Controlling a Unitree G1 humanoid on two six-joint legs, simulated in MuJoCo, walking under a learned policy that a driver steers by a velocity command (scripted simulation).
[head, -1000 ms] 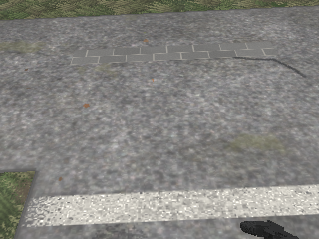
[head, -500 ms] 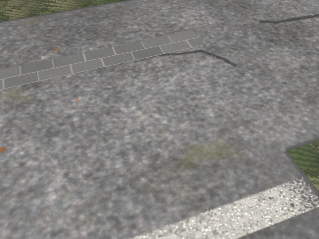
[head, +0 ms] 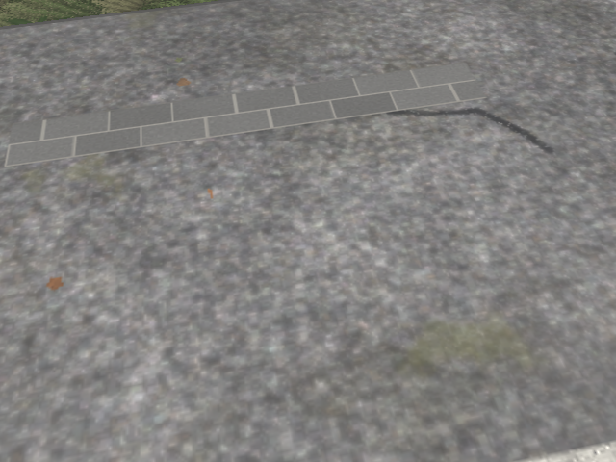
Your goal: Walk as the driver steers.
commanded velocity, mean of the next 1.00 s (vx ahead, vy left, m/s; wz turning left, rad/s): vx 0.02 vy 0.00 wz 0.44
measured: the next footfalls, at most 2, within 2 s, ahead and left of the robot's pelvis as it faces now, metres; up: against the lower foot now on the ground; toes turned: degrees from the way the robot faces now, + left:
left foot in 0.16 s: +0.06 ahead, +0.14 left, +0.00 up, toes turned +9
right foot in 0.68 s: +0.10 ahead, -0.06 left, +0.00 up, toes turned +28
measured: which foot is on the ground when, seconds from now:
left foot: up 0.00-0.14, down 0.16-0.68, up 0.70-0.98, down 1.00-1.00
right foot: down 0.00-0.18, up 0.20-0.66, down 0.68-1.00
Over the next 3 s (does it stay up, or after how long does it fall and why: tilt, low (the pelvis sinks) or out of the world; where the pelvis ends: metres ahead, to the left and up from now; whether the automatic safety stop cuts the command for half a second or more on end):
stays up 0.71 0.00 0.00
